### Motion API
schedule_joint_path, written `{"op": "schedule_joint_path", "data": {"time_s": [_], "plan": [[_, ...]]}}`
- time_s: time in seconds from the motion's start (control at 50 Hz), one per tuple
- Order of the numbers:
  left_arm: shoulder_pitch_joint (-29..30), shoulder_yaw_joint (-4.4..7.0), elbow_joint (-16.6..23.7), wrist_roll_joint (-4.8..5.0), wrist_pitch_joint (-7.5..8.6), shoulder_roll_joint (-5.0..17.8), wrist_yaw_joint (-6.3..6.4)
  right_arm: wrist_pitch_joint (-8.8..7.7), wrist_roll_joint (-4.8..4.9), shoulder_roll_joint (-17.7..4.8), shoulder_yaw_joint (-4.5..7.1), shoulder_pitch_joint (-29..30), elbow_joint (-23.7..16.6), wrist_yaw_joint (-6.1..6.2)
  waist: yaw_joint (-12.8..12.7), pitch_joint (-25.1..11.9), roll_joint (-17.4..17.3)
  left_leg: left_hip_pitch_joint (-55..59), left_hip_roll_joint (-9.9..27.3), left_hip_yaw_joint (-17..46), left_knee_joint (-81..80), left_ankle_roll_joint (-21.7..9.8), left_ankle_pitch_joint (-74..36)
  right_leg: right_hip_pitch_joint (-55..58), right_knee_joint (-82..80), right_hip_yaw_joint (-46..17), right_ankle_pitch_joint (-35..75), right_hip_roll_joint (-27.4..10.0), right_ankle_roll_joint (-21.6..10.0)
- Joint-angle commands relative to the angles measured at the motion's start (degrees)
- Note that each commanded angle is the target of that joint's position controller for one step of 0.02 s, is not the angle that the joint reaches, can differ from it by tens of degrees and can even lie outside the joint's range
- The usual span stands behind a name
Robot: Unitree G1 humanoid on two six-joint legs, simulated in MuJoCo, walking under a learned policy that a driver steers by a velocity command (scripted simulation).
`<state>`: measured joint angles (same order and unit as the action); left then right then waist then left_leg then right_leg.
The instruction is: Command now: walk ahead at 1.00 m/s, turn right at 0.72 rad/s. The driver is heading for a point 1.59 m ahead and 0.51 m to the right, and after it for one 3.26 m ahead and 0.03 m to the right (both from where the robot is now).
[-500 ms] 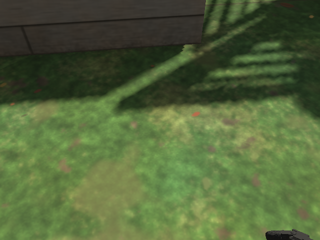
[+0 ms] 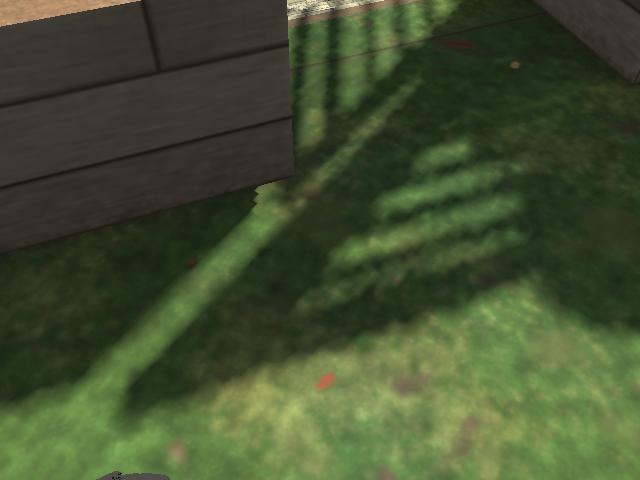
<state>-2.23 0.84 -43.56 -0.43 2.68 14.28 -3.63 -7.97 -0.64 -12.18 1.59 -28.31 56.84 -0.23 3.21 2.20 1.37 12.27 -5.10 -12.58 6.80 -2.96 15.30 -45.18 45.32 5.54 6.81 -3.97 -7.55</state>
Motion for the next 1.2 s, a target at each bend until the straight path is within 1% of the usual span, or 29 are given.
{"op": "schedule_joint_path", "data": {"time_s": [0.02, 0.06, 0.1, 0.12, 0.14, 0.16, 0.18, 0.2, 0.26, 0.34, 0.42, 0.46, 0.48, 0.52, 0.54, 0.56, 0.6, 0.62, 0.68, 0.82, 0.88, 0.92, 0.96, 0.98, 1.0, 1.02, 1.06, 1.1, 1.2], "plan": [[1.4, 0.10, 3.2, -0.47, 0.54, 2.9, -0.47, -0.65, 0.24, -10.5, 1.32, 1.4, -4.1, 2.13, -4.2, 2.6, -6.5, -8.4, 14.2, -2.9, 5.4, 4.3, -74.0, 14.4, -5.6, 7.2, 1.7, 6.3, -2.3], [-8.0, 1.31, 0.7, -0.94, 0.28, 6.4, 0.03, 1.35, -0.60, -13.1, 2.24, 2.8, -4.8, 3.80, -9.9, -2.1, -8.3, -5.9, 16.8, -2.4, 19.9, 4.6, -83.6, 24.4, -7.5, 7.2, -4.6, 10.0, -3.9], [-33.1, 4.56, -6.3, -0.43, 0.00, 11.9, 1.33, 3.48, -1.89, -15.7, 3.48, 11.4, -7.9, 3.94, -22.3, -11.5, -7.0, -16.1, 16.3, -0.6, 55.2, 3.1, -73.7, 48.4, -11.4, -0.4, -9.6, 9.2, -8.5], [-30.9, 6.05, -6.7, 1.23, -0.79, 13.2, 2.54, 2.84, -1.81, -11.9, 2.98, 16.0, -10.2, 2.23, -19.4, -8.6, 5.1, -32.9, 4.7, 0.8, 77.0, 2.5, -13.4, 55.8, -12.2, -9.4, -11.4, 4.8, -9.5], [-25.0, 7.05, -4.8, -1.12, -1.44, 19.9, 2.39, 1.78, -0.29, -5.9, 1.21, 9.7, -16.7, 1.52, -8.4, -14.5, 14.4, -56.6, 0.5, 9.8, 94.6, 5.6, 14.8, 70.0, -13.8, -37.7, -5.4, -7.6, -22.2], [-24.3, 7.34, -2.8, -1.22, -1.72, 18.2, 3.00, 0.31, -0.27, -6.6, 0.12, 12.4, -18.8, 1.22, -10.7, -19.2, 4.9, -64.3, 2.7, 18.3, 93.4, 4.3, 11.9, 72.2, -26.5, -52.2, -24.2, -11.8, -25.0], [-22.7, 6.26, -3.5, -1.19, -1.51, 12.5, 3.73, -0.57, -0.78, -8.3, 0.04, 15.5, -18.6, 0.80, -8.8, -8.6, -4.9, -64.9, 6.3, 19.1, 84.9, 3.0, 7.4, 61.2, -32.2, -49.7, -29.7, -10.8, -20.5], [-20.9, 5.51, -4.1, -1.01, -1.11, 10.1, 3.88, -0.41, -1.39, -8.0, 0.05, 17.0, -19.1, 0.47, -5.1, -3.0, -8.2, -60.9, 8.5, 18.5, 77.5, 3.1, 5.8, 50.4, -33.3, -44.1, -26.7, -8.2, -17.0], [-17.8, 4.43, -2.8, 0.11, 1.38, 9.1, 4.04, 3.67, -4.09, -6.8, -0.90, 16.8, -19.7, 0.04, 0.0, 1.8, -8.1, -51.0, 12.0, 16.7, 66.7, 5.8, 7.6, 29.7, -34.6, -32.4, -18.4, -0.6, -13.9], [-19.1, 5.32, -1.7, 0.33, 2.69, 11.6, 3.34, 4.25, -2.32, -5.5, -2.27, 29.6, -25.8, -1.04, -3.8, 4.1, -3.3, -42.1, 11.4, 12.4, 42.2, 7.2, -10.8, 20.5, -36.9, -25.4, -6.1, 5.9, -10.6], [-23.8, 6.40, -2.0, 0.89, 2.24, 13.2, 2.71, 3.94, -0.81, -6.9, -2.15, 34.4, -28.0, -0.75, -8.6, 0.7, 1.1, -38.7, 7.5, 12.3, 28.3, 5.3, -20.3, 32.9, -32.8, -27.4, 6.0, 4.1, -6.6], [-22.5, 6.76, -1.3, 0.71, 1.97, 14.2, 3.32, 3.59, -0.83, -8.9, -1.46, 31.9, -27.8, -0.23, -7.0, -1.5, 1.7, -32.9, 5.5, 13.4, 22.2, 4.5, -17.3, 37.7, -26.9, -28.5, 13.5, 3.6, -4.2], [-21.8, 7.02, -1.0, 0.40, 2.00, 15.5, 3.40, 3.37, -0.72, -11.4, -0.42, 27.0, -26.4, 0.39, -4.7, -5.3, 1.8, -26.7, 3.9, 13.5, 22.2, 3.9, -13.2, 39.8, -20.0, -28.6, 21.0, 3.7, -2.8], [-15.6, 6.98, 0.9, -0.03, 2.79, 15.8, 2.85, 2.86, -1.48, -16.7, 2.31, 3.7, -21.5, 2.18, 8.4, -17.6, 0.9, -0.3, 9.3, 16.9, 25.7, 1.9, -2.7, 29.6, 7.3, -25.7, 15.8, 6.7, -0.6], [-15.6, 4.37, 3.6, 0.54, 3.34, 5.8, 3.05, 2.70, -3.89, -20.6, 3.55, -5.4, -19.8, 3.00, 8.8, -24.3, -13.2, 14.0, 25.5, 35.5, 22.2, 0.1, 16.9, 14.6, 27.4, -19.9, -27.4, 11.8, -0.4], [-22.1, 3.00, 6.8, 2.50, 2.92, 5.2, 3.02, 3.05, -4.08, -23.5, 4.45, 1.9, -20.6, 2.06, 0.9, -28.6, -27.2, 14.6, 34.5, 66.8, 9.2, -4.9, 25.8, 2.9, 37.3, -15.1, -36.0, 12.2, 0.2], [-14.3, 3.25, 4.5, -0.69, 0.85, 9.5, 2.93, 3.59, -2.65, -11.2, 2.40, 12.0, -21.9, 1.43, 0.9, -11.1, -7.9, -2.5, 27.9, 48.8, 8.7, -5.0, 26.3, -0.7, 36.6, -11.3, -24.7, 4.2, 0.4], [-11.6, 3.31, 4.8, -1.24, 0.21, 9.2, 2.05, 3.64, -2.76, -9.7, 2.05, 11.5, -20.4, 1.28, 0.5, -7.3, -3.4, -8.1, 25.5, 40.4, 8.4, -4.1, 15.8, 0.6, 34.5, -10.6, -23.6, 2.6, 0.9], [-7.0, 2.01, 8.8, -1.81, -1.84, 4.9, -0.01, 2.38, -1.31, -7.1, 1.28, 6.9, -14.3, 0.69, -1.8, -1.5, -6.6, -15.0, 21.9, 24.9, 5.8, -1.5, -0.5, -1.2, 32.2, -10.6, -22.9, -1.2, 1.3], [4.3, -0.02, 14.7, -1.70, -2.05, 4.4, -1.67, 0.30, -1.15, -9.4, 1.26, 5.5, -10.7, -0.26, -3.8, 5.7, -3.0, -22.7, 16.8, 3.0, -3.9, -0.2, -23.3, 6.0, 7.2, -4.2, -6.8, 1.3, 0.5], [7.4, -0.42, 14.6, -1.62, -0.96, 4.7, -1.54, 1.23, -0.67, -14.0, 1.71, 0.7, -8.3, 0.02, -3.4, 6.1, -4.1, -17.3, 18.6, 1.7, -3.8, -2.3, -49.8, 16.4, -3.6, 1.4, -9.3, 6.5, -2.0], [-0.4, 0.68, 12.0, -2.71, -0.49, 7.5, -0.26, 2.43, -0.36, -18.2, 2.24, -0.1, -7.0, 0.76, -8.9, -0.7, -7.6, -11.2, 20.3, 2.7, 11.5, -3.2, -73.7, 27.3, -6.3, 2.2, -17.0, 9.7, -3.3], [-22.0, 3.17, 5.1, -3.71, 0.08, 12.3, 1.81, 3.21, 0.22, -18.5, 2.22, 3.1, -7.8, 1.03, -19.7, -11.6, -8.5, -23.2, 17.7, 4.6, 42.3, -2.9, -61.3, 54.8, -13.1, -5.7, -18.3, 5.1, -4.6], [-22.2, 4.41, 4.2, -4.97, 0.45, 18.0, 3.06, 3.19, 0.12, -8.1, 0.31, -1.4, -10.7, -0.36, -12.0, -19.0, 6.9, -41.7, 9.1, 6.7, 65.4, -2.4, 5.0, 70.7, -13.5, -26.4, -29.3, -13.1, -4.7], [-22.7, 5.00, 6.2, -4.08, 0.58, 18.9, 3.45, 3.13, 2.25, -9.8, 0.79, -2.3, -13.0, 0.17, -11.3, -28.8, 7.1, -50.6, 5.2, 16.1, 79.2, -3.1, 11.2, 73.7, -22.2, -49.1, -30.6, -22.6, -6.3], [-21.0, 4.60, 4.4, -3.03, 0.93, 15.1, 3.61, 3.19, 1.78, -12.8, 1.75, 5.5, -14.1, 0.53, -11.6, -19.0, -0.4, -54.5, 8.1, 17.5, 78.0, -3.4, 3.3, 64.9, -24.8, -40.2, -26.8, -18.5, -4.8], [-16.3, 3.41, 2.2, -2.49, 2.35, 9.6, 3.33, 3.62, 1.13, -8.6, 0.81, 6.2, -12.8, -0.48, -6.2, -4.6, -1.3, -52.5, 11.7, 16.6, 70.4, -2.6, -0.7, 47.5, -29.5, -26.2, -19.4, -13.5, -3.0], [-15.0, 2.53, 1.0, -1.52, 3.29, 6.6, 3.62, 5.94, 0.13, -6.5, 0.76, 1.9, -10.8, -1.66, -2.2, -2.6, 2.6, -47.1, 13.1, 16.5, 68.0, -1.6, -2.1, 39.3, -34.0, -17.5, -18.1, -11.0, -1.2], [-16.7, 2.07, -2.3, -0.41, 5.48, 4.2, 3.15, 7.76, -0.02, -4.4, 0.72, 15.5, -14.9, -3.07, -1.9, 4.7, 1.9, -55.1, 13.7, 12.5, 59.5, -1.0, -11.4, 37.2, -39.7, 0.3, -1.1, -5.7, 3.2]]}}
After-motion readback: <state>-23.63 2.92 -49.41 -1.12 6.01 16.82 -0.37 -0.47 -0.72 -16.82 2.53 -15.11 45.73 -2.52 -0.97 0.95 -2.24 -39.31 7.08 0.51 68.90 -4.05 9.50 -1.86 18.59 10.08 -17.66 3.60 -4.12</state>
